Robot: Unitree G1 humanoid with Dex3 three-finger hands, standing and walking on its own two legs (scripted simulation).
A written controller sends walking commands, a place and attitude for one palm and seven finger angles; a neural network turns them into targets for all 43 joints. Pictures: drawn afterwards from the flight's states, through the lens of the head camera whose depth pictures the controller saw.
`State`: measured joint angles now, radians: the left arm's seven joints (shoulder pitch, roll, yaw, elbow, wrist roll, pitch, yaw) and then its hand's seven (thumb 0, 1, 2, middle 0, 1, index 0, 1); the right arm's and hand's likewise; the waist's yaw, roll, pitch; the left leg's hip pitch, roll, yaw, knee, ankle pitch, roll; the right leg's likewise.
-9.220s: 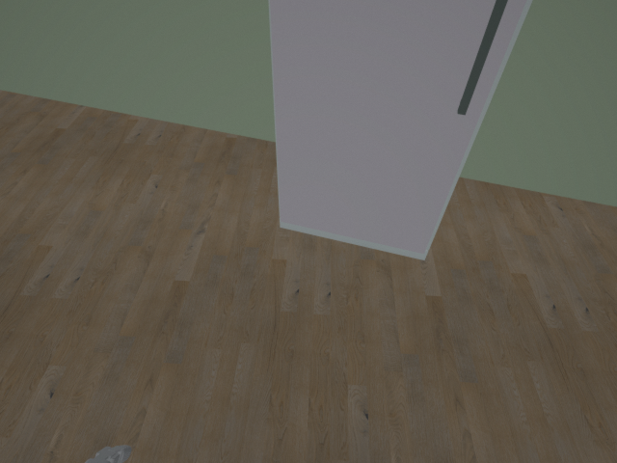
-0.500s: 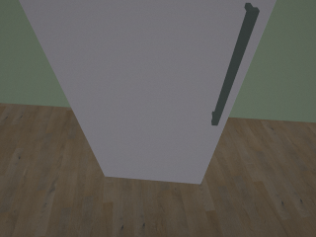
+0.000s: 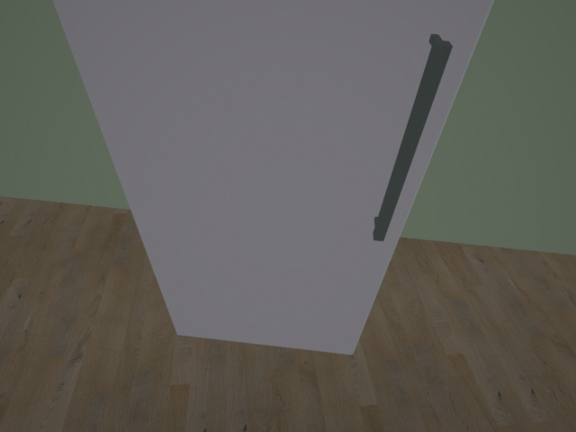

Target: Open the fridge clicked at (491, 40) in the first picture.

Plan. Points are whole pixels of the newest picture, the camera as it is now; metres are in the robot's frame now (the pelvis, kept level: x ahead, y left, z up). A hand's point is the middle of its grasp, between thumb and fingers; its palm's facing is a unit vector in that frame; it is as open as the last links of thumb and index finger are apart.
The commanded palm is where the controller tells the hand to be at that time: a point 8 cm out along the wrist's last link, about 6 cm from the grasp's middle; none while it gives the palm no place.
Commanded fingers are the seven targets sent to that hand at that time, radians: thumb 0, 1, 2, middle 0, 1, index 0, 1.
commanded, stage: look again from close up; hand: right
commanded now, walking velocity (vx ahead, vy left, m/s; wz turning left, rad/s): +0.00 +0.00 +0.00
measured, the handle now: (401, 155) +0.53 -0.15 +0.15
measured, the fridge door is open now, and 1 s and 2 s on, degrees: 0 0 0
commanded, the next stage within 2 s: none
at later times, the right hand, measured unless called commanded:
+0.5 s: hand out of the picture -0.01 -0.16 -0.17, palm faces +0.03 +0.99 -0.17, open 7.4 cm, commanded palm none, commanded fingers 0.00 -0.90 -0.90 0.20 0.30 0.20 0.30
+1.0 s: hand out of the picture -0.01 -0.15 -0.17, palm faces +0.04 +0.99 -0.17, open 7.4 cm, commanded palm none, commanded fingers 0.00 -0.90 -0.90 0.20 0.30 0.20 0.30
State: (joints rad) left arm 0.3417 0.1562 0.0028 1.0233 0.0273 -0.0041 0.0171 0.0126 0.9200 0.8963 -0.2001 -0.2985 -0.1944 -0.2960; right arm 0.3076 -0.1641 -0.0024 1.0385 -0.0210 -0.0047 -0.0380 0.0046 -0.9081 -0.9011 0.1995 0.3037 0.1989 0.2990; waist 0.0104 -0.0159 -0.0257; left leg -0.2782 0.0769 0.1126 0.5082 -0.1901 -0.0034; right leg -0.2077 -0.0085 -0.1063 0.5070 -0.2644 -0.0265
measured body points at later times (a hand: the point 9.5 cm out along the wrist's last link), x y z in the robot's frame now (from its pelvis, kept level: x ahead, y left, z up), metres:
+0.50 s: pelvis +0.00 +0.00 +0.00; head -0.01 +0.00 +0.45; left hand -0.01 +0.22 -0.16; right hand -0.01 -0.21 -0.16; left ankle +0.05 +0.12 -0.74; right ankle +0.01 -0.10 -0.74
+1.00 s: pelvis +0.00 +0.01 +0.00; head +0.00 +0.01 +0.45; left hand -0.02 +0.21 -0.16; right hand -0.01 -0.20 -0.16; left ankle +0.05 +0.12 -0.74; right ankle +0.01 -0.10 -0.74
